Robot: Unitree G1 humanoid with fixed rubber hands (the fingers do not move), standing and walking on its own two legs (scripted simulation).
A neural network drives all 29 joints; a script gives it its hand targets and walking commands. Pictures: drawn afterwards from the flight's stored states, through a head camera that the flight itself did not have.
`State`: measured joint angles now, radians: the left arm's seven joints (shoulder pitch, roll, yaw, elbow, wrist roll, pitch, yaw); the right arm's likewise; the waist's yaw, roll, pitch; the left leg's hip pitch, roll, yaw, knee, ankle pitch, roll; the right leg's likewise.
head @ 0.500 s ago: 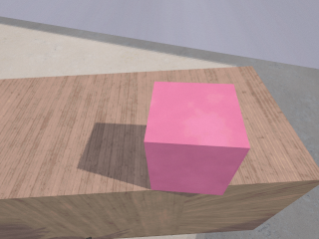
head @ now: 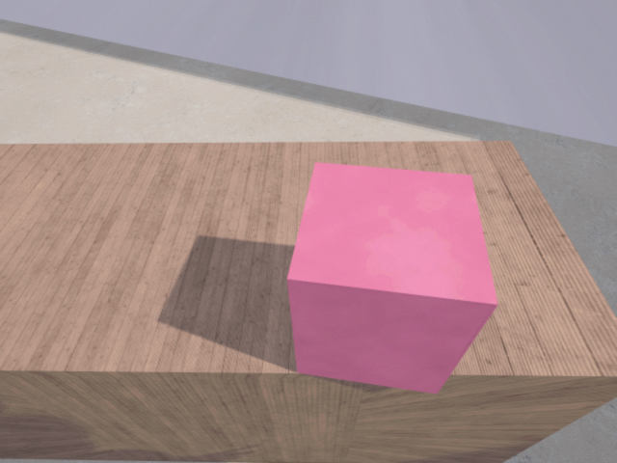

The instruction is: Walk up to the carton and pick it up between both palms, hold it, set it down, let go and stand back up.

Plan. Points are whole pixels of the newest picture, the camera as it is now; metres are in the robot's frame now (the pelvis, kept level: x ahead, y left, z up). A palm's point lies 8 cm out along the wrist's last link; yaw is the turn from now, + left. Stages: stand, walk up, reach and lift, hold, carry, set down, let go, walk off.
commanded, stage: walk up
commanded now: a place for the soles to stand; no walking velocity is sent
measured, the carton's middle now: (377, 281) +0.38 -0.05 +0.03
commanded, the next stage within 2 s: none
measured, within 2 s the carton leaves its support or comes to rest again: neither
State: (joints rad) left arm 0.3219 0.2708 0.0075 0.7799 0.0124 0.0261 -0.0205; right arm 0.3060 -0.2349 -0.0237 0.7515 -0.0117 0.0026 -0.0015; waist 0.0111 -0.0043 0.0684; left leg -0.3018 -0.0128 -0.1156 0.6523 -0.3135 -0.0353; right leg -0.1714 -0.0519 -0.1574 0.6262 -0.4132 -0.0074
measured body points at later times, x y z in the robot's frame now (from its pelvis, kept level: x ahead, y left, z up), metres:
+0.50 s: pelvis +0.01 -0.02 -0.02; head +0.03 -0.01 +0.43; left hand +0.08 +0.25 -0.14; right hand +0.13 -0.27 -0.13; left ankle +0.03 +0.14 -0.72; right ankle -0.04 -0.10 -0.72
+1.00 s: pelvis +0.00 -0.04 -0.01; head +0.01 -0.04 +0.44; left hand +0.03 +0.23 -0.13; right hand +0.13 -0.28 -0.13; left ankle +0.03 +0.12 -0.72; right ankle -0.05 -0.11 -0.72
